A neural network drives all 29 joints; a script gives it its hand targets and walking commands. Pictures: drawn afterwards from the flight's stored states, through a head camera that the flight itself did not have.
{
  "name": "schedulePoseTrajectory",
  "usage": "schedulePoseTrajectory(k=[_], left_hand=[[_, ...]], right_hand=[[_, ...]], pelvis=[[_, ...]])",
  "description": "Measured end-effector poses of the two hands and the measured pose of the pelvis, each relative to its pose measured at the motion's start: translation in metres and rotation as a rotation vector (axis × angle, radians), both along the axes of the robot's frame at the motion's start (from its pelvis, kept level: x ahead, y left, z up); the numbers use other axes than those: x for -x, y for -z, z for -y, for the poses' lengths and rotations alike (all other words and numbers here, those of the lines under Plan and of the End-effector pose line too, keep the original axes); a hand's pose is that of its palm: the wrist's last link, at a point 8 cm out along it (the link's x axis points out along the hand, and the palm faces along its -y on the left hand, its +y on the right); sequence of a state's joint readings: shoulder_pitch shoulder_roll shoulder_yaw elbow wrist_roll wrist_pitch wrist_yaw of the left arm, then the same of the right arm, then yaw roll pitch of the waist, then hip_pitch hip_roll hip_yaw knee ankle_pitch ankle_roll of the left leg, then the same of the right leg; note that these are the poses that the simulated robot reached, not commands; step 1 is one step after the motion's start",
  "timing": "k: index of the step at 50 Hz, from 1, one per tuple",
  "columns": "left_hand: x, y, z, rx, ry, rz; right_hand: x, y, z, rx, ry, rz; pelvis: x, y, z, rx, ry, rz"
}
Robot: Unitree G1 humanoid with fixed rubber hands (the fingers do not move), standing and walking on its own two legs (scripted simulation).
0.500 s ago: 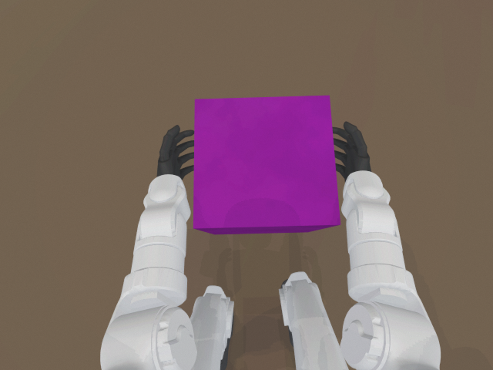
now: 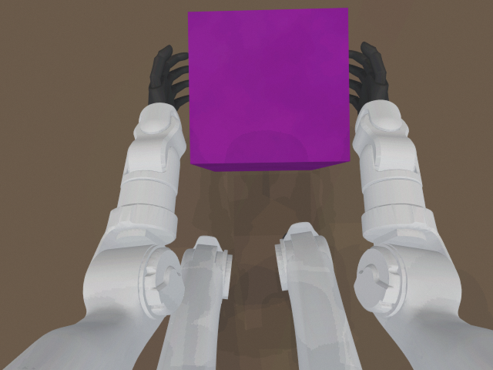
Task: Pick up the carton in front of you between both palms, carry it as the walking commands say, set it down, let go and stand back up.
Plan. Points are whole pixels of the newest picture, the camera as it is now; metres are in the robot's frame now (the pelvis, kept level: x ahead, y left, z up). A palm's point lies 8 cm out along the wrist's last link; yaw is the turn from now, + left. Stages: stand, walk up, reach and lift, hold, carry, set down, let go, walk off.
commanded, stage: set down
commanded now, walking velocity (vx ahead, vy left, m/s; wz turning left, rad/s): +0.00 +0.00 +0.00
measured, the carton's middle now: (264, 110) +0.51 -0.07 -0.19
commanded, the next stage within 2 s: none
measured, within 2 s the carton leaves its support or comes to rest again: rests again in 0.94 s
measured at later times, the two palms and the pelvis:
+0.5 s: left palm (193, 113) +0.54 +0.07 -0.25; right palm (348, 110) +0.50 -0.23 -0.25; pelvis -0.01 +0.00 -0.09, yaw +2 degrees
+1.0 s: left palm (192, 118) +0.54 +0.08 -0.28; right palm (342, 120) +0.49 -0.22 -0.28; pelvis -0.01 +0.01 -0.11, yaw +2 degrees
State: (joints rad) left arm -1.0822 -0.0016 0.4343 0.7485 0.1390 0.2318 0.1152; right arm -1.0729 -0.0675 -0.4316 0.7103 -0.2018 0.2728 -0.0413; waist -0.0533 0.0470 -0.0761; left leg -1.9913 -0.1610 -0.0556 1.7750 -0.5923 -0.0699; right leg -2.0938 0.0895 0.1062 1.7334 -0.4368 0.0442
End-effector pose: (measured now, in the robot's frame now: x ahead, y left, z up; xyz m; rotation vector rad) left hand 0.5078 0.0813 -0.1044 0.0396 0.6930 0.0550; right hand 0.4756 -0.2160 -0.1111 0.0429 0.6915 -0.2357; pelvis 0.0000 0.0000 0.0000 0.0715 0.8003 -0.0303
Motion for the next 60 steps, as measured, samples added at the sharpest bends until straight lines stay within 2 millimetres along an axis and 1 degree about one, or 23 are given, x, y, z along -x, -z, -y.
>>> schedulePoseTrajectory(k=[8, 19, 22, 24, 27, 31, 44, 50, 60], left_hand=[[-0.012, 0.048, 0.006, -0.008, 0.013, -0.015], [-0.026, 0.123, 0.014, -0.01, 0.034, -0.038], [-0.027, 0.138, 0.013, -0.002, 0.032, -0.053], [-0.029, 0.145, 0.012, 0.0, 0.034, -0.057], [-0.031, 0.152, 0.011, 0.001, 0.039, -0.051], [-0.033, 0.156, 0.009, 0.004, 0.044, -0.048], [-0.028, 0.167, 0.008, -0.014, 0.073, -0.085], [-0.027, 0.174, 0.004, -0.024, 0.079, -0.093], [-0.029, 0.175, 0.002, -0.005, 0.102, -0.085]], right_hand=[[-0.01, 0.048, 0.006, 0.011, -0.003, -0.017], [-0.023, 0.118, 0.014, 0.026, -0.002, -0.042], [-0.024, 0.131, 0.014, 0.033, -0.006, -0.059], [-0.027, 0.136, 0.013, 0.036, -0.006, -0.063], [-0.031, 0.139, 0.012, 0.039, -0.004, -0.058], [-0.033, 0.141, 0.011, 0.039, 0.0, -0.058], [-0.018, 0.159, 0.01, 0.021, -0.022, -0.101], [-0.017, 0.168, 0.008, 0.017, -0.041, -0.111], [-0.018, 0.169, 0.01, 0.004, -0.066, -0.102]], pelvis=[[0.007, 0.033, 0.0, -0.002, -0.007, -0.001], [0.01, 0.075, -0.002, 0.003, -0.025, 0.031], [0.008, 0.083, -0.001, 0.009, -0.042, 0.053], [0.006, 0.087, -0.001, 0.015, -0.047, 0.057], [0.004, 0.092, -0.001, 0.024, -0.054, 0.06], [0.002, 0.097, -0.003, 0.034, -0.062, 0.059], [0.007, 0.103, -0.009, 0.045, -0.071, 0.097], [0.009, 0.106, -0.008, 0.046, -0.074, 0.122], [0.013, 0.112, -0.007, 0.049, -0.075, 0.147]])
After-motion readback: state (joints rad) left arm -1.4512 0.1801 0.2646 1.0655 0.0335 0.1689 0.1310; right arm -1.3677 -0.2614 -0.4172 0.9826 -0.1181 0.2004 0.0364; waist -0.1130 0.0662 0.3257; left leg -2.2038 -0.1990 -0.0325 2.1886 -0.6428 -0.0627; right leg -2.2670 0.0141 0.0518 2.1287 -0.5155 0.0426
